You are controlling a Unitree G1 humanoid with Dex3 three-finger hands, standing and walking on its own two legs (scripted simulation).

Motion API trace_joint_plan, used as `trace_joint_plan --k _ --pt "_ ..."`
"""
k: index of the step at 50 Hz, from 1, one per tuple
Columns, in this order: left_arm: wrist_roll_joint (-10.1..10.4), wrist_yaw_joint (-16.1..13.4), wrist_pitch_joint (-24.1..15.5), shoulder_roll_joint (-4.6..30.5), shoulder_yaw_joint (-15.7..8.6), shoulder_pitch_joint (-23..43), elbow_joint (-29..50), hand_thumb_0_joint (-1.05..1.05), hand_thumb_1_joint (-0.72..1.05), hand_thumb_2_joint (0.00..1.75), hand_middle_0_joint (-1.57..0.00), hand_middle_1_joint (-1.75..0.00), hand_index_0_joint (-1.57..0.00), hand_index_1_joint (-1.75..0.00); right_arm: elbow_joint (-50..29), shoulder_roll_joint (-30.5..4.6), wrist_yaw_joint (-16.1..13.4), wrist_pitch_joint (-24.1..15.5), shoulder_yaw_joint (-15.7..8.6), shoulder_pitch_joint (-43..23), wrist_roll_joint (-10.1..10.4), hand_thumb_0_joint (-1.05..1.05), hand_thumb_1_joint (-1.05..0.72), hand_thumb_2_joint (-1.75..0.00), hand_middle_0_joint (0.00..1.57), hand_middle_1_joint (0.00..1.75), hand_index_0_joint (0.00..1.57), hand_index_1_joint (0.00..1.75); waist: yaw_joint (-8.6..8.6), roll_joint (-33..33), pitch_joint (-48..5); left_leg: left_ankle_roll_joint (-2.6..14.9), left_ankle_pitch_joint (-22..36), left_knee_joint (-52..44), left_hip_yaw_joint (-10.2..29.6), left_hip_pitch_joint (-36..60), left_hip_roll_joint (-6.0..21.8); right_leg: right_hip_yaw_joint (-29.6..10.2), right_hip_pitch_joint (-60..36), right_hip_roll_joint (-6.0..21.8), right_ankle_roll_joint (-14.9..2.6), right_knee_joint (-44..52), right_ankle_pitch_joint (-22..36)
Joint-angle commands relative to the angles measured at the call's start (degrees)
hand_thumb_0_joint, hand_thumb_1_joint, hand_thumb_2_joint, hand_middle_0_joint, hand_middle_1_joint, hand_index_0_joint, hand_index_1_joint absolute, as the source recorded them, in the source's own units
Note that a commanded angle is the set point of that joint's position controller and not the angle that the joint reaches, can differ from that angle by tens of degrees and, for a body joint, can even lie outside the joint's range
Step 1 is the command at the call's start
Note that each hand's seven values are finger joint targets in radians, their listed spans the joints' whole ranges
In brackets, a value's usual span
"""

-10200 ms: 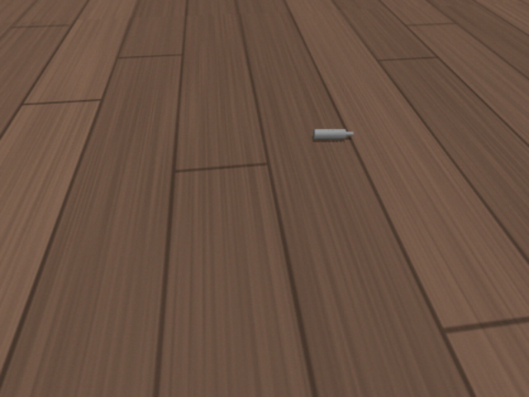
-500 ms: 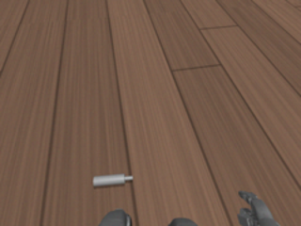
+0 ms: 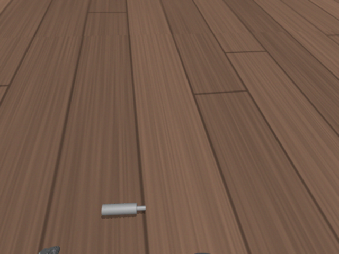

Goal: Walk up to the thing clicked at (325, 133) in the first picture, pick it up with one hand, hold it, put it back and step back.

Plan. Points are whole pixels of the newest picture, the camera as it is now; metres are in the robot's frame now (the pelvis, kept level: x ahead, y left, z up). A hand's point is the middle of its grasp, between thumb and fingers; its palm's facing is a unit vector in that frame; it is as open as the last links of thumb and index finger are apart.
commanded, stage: walk up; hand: left
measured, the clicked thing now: (124, 208) +0.44 +0.20 -0.74
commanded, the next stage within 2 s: none
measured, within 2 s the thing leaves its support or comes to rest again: neither
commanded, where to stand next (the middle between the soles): +0.06 -0.01 m, yaw +0 degrees
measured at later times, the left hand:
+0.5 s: hand out of the picture +0.08 +0.25 -0.14, palm faces +0.01 -0.93 -0.37, open 7.4 cm
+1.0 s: hand out of the picture +0.09 +0.24 -0.14, palm faces -0.01 -0.94 -0.35, open 7.4 cm
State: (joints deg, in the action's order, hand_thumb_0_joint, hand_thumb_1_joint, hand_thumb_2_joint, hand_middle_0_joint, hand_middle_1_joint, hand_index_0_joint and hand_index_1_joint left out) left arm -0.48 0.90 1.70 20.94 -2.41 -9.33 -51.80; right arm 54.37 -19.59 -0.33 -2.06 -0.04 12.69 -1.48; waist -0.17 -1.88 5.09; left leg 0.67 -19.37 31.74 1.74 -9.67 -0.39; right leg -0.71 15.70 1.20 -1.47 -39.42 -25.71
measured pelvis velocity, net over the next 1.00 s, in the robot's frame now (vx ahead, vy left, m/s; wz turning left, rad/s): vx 0.00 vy -0.01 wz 0.01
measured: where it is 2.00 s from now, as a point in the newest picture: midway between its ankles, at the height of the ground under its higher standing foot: outside the picture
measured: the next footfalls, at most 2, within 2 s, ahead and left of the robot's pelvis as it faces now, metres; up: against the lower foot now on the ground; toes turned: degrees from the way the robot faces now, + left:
left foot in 1.36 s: +0.13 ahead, +0.17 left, +0.00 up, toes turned +3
right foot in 1.94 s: -0.03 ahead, -0.15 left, +0.00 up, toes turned -8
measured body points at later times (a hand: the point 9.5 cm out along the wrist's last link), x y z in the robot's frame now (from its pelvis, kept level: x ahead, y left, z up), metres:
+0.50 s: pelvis +0.00 -0.02 +0.01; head +0.01 -0.02 +0.46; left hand +0.08 +0.30 -0.11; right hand +0.09 -0.31 -0.12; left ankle -0.02 +0.12 -0.73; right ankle +0.01 -0.15 -0.73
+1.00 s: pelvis +0.00 -0.01 +0.01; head +0.01 -0.01 +0.46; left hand +0.09 +0.29 -0.11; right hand +0.08 -0.31 -0.12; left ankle -0.02 +0.12 -0.73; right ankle +0.01 -0.15 -0.73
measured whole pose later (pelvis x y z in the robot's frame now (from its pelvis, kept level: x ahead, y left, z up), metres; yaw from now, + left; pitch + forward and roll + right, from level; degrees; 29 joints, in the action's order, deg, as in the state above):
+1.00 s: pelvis +0.00 -0.01 +0.01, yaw +1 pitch -2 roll +0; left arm -0.9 0.3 -0.9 20.0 -0.9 -4.5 -64.6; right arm 63.9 -20.3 0.8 -0.3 -0.3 6.9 -0.6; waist 0.2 0.5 3.0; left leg -0.7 -13.5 20.2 2.4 -4.5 0.2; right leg 0.4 7.4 2.3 1.9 -20.1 -10.4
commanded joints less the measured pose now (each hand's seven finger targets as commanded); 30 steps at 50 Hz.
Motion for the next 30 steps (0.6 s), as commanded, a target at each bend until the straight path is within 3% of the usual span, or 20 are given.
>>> trace_joint_plan --k 1,2,3,4,5,6,7,9,13,16,30 --pt "-0.1 -0.9 -3.2 10.9 -3.0 -0.9 0.8 0.00 0.90 0.90 -0.20 -0.30 -0.20 -0.30 -4.3 -14.8 -0.7 -0.7 -3.6 -5.5 1.5 0.00 -0.90 -0.90 0.20 0.30 0.20 0.30 -1.73 9.8 -4.2 3.28 24.4 -3.9 5.3 -4.7 7.0 0.8 -10.5 0.0 -0.65 15.5 19.0" --pt "-0.3 -1.2 -3.6 11.9 -3.0 -1.4 0.2 0.00 0.90 0.90 -0.20 -0.30 -0.20 -0.30 -4.4 -13.9 -0.6 -0.3 -3.3 -4.5 1.9 0.00 -0.90 -0.90 0.20 0.30 0.20 0.30 -1.51 8.0 -6.6 2.38 22.8 -2.4 4.2 -5.7 5.8 -1.3 -13.8 1.3 -1.72 14.2 23.9" --pt "-0.4 -1.3 -3.8 12.5 -2.9 -1.8 -0.3 0.00 0.90 0.90 -0.20 -0.30 -0.20 -0.30 -4.5 -13.3 -0.5 0.0 -3.1 -4.3 2.0 0.00 -0.90 -0.90 0.20 0.30 0.20 0.30 -1.20 6.3 -8.0 1.87 17.0 -2.5 3.6 -7.4 4.8 -3.5 -15.4 3.4 -2.39 13.4 26.7" --pt "-0.4 -1.4 -4.2 13.2 -2.6 -0.4 -0.5 0.00 0.90 0.90 -0.20 -0.30 -0.20 -0.30 -4.2 -12.1 -0.3 0.4 -3.0 -3.7 2.1 0.00 -0.90 -0.90 0.20 0.30 0.20 0.30 -0.55 4.5 -7.0 1.23 4.9 -4.4 4.3 -10.6 3.8 -8.4 -14.5 7.1 -3.31 15.7 18.8" --pt "-0.4 -1.1 -4.2 15.0 -2.6 2.5 -0.2 0.00 0.90 0.90 -0.20 -0.30 -0.20 -0.30 -3.0 -11.8 -0.3 0.7 -3.0 -2.8 1.5 0.00 -0.90 -0.90 0.20 0.30 0.20 0.30 0.86 2.1 -6.0 1.28 -3.6 -5.9 3.6 -5.7 2.9 -10.9 -7.2 10.0 -4.87 17.3 10.7" --pt "-0.3 -0.8 -3.9 14.2 -2.2 4.7 0.0 0.00 0.90 0.90 -0.20 -0.30 -0.20 -0.30 -2.0 -12.4 -0.1 0.8 -3.1 -3.4 0.9 0.00 -0.90 -0.90 0.20 0.30 0.20 0.30 1.09 2.1 -3.5 1.58 -5.4 -8.1 4.5 -3.4 3.1 -10.5 -2.4 9.1 -3.98 18.5 5.1" --pt "-0.3 -0.6 -3.8 13.4 -1.9 5.3 -0.4 0.00 0.90 0.90 -0.20 -0.30 -0.20 -0.30 -1.8 -13.3 0.2 0.7 -3.4 -5.0 0.7 0.00 -0.90 -0.90 0.20 0.30 0.20 0.30 0.92 2.3 -2.0 2.00 -4.2 -9.4 5.4 -2.2 3.8 -8.3 0.0 7.3 -2.71 18.9 3.8" --pt "-0.1 -0.6 -4.1 12.3 -1.5 5.1 -1.9 0.00 0.90 0.90 -0.20 -0.30 -0.20 -0.30 -1.5 -13.6 0.5 0.3 -3.4 -6.6 0.9 0.00 -0.90 -0.90 0.20 0.30 0.20 0.30 0.10 1.6 -1.3 2.51 0.6 -10.3 6.5 -3.4 5.3 -5.2 -1.7 4.7 -1.33 18.5 7.2" --pt "-0.1 -0.7 -5.0 12.9 -1.4 5.3 -3.7 0.00 0.90 0.90 -0.20 -0.30 -0.20 -0.30 -0.1 -12.7 0.6 0.0 -2.7 -6.0 1.3 0.00 -0.90 -0.90 0.20 0.30 0.20 0.30 0.46 -1.1 -5.6 1.64 11.0 -9.4 4.2 -0.5 4.7 -5.7 -7.6 6.2 -1.41 18.9 20.6" --pt "0.0 -0.9 -5.0 12.6 -1.3 5.7 -4.7 0.00 0.90 0.90 -0.20 -0.30 -0.20 -0.30 1.1 -13.3 0.6 0.1 -2.8 -6.7 1.5 0.00 -0.90 -0.90 0.20 0.30 0.20 0.30 0.16 -0.5 -7.3 1.47 14.5 -9.9 4.1 1.4 5.2 -4.6 -9.1 6.1 -0.97 18.7 23.9" --pt "0.1 -1.3 -4.3 12.2 -0.9 7.7 -8.0 0.00 0.90 0.90 -0.20 -0.30 -0.20 -0.30 4.9 -12.9 0.3 0.7 -2.5 -8.0 1.3 0.00 -0.90 -0.90 0.20 0.30 0.20 0.30 -0.13 1.7 -6.8 0.88 16.6 -13.5 4.2 1.2 5.8 -2.8 -11.9 5.6 -0.13 20.2 24.1"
